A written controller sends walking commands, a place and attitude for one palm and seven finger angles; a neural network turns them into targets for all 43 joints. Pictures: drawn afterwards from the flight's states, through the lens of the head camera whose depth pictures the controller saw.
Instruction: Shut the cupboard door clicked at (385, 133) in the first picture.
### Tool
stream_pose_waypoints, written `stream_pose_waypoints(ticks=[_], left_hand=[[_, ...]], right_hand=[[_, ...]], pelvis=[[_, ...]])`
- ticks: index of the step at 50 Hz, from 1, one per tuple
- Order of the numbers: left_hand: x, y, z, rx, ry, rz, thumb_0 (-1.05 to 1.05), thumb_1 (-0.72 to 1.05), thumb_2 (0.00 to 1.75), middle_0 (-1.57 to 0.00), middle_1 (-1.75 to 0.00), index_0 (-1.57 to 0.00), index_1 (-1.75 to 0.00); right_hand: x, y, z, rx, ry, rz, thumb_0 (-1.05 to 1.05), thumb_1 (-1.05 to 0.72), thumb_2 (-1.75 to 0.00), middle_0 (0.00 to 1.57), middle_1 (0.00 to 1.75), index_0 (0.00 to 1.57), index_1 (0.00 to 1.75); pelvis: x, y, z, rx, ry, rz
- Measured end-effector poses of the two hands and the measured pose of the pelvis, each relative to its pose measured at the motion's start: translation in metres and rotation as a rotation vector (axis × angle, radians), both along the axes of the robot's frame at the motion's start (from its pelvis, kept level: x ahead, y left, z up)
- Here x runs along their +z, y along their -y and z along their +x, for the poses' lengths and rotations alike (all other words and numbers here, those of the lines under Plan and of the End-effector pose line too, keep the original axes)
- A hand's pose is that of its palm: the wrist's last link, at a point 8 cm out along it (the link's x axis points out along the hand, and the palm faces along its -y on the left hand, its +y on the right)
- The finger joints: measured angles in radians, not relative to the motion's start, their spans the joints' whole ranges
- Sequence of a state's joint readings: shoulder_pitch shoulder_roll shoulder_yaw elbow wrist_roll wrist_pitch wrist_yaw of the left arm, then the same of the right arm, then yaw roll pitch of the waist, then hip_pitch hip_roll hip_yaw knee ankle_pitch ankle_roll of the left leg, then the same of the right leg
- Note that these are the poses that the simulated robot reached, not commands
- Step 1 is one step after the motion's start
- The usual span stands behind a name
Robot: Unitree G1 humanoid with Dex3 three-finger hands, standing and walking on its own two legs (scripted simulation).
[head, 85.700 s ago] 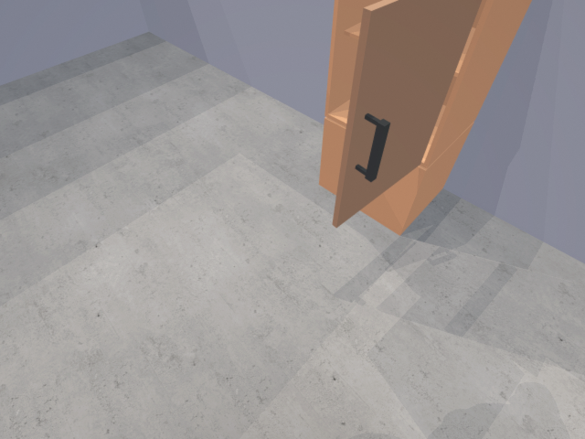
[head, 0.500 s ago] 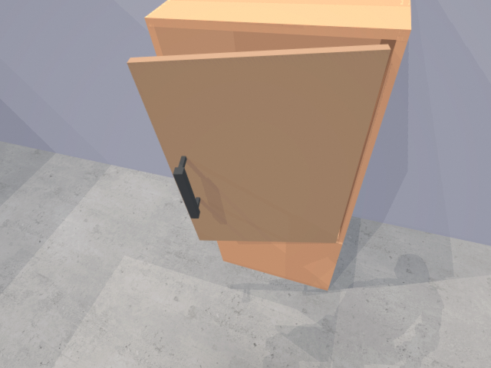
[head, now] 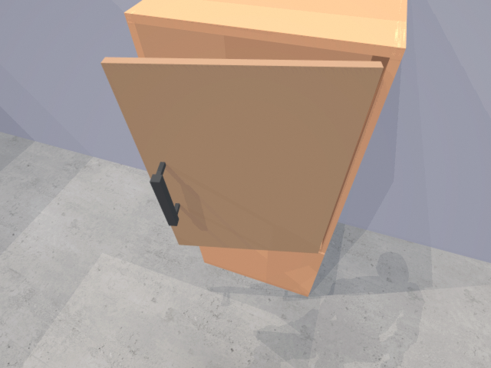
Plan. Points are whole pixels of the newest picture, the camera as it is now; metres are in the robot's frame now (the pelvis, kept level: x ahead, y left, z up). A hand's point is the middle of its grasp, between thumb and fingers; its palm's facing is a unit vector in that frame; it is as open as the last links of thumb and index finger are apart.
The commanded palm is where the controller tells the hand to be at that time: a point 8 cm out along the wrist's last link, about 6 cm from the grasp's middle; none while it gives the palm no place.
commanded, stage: come to a stop and stand still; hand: left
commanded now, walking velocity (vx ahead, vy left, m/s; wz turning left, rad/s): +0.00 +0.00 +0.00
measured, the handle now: (168, 195) +0.47 +0.21 -0.06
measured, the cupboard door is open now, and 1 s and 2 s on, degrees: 15 15 15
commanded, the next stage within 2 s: look again from close up in 0.42 s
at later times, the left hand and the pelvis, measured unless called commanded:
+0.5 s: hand out of the picture +0.05 +0.18 -0.17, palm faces +0.01 -0.97 -0.23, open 7.4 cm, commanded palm none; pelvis +0.02 -0.01 +0.00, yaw +1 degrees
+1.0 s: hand out of the picture +0.03 +0.19 -0.17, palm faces +0.03 -0.98 -0.21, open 7.4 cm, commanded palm none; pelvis +0.01 +0.01 +0.00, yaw +1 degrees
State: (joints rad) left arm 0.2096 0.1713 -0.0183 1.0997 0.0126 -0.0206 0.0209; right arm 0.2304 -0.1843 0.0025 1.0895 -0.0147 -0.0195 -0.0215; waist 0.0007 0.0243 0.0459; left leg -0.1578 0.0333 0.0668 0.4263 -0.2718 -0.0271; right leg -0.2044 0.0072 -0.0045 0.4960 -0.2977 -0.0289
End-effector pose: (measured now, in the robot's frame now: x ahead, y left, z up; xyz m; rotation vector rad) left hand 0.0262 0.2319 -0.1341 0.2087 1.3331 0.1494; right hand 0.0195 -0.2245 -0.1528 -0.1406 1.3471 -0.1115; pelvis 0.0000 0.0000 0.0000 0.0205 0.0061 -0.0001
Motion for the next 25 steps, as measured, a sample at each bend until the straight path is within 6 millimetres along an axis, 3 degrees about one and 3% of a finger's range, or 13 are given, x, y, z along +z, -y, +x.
stream_pose_waypoints(ticks=[11, 25], left_hand=[[0.000, 0.003, 0.019, 0.007, 0.029, 0.003, 0.01, 0.91, 0.90, -0.21, -0.30, -0.20, -0.30], [-0.003, 0.000, 0.014, 0.023, 0.004, -0.003, 0.01, 0.91, 0.90, -0.21, -0.30, -0.20, -0.30]], right_hand=[[0.003, 0.010, 0.022, 0.010, 0.019, -0.019, 0.00, -0.91, -0.90, 0.20, 0.29, 0.20, 0.30], [0.007, 0.015, 0.021, 0.012, -0.012, -0.043, 0.01, -0.91, -0.90, 0.20, 0.29, 0.20, 0.30]], pelvis=[[0.000, 0.006, 0.011, 0.005, 0.002, -0.003], [0.001, 0.006, 0.016, 0.009, 0.004, -0.008]])
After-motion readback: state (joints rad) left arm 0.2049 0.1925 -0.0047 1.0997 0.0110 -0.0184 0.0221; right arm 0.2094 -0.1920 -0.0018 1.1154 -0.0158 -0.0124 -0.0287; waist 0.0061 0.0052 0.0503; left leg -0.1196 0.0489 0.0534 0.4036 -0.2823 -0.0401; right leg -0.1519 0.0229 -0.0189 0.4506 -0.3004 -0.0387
